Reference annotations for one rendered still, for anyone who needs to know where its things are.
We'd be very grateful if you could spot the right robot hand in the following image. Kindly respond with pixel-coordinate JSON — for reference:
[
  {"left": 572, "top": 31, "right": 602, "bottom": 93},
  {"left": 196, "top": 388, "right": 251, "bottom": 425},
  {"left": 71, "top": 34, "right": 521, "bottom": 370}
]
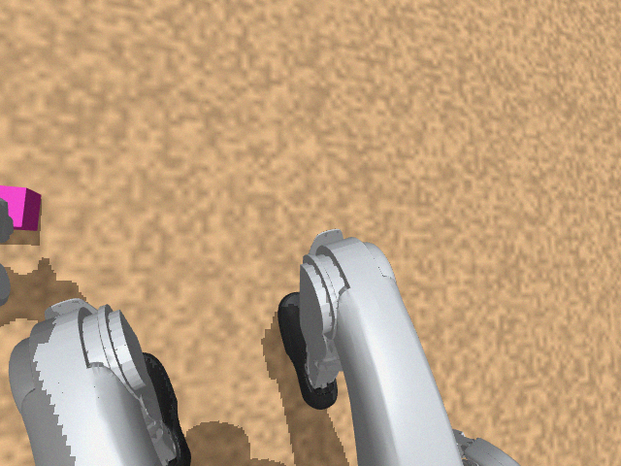
[{"left": 452, "top": 429, "right": 521, "bottom": 466}]

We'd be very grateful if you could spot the right robot foot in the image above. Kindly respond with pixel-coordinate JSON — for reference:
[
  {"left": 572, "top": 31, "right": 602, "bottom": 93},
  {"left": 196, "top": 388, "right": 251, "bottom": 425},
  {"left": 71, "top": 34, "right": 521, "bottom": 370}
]
[{"left": 278, "top": 292, "right": 338, "bottom": 410}]

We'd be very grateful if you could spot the left robot foot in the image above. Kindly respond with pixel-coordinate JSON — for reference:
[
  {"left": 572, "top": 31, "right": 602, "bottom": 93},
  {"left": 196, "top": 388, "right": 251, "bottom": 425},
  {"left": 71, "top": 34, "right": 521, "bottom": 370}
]
[{"left": 143, "top": 352, "right": 191, "bottom": 466}]

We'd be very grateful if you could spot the cube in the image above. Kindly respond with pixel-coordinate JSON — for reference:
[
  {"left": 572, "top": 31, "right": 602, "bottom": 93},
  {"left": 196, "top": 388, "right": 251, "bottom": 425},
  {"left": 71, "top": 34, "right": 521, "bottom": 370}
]
[{"left": 0, "top": 185, "right": 42, "bottom": 231}]

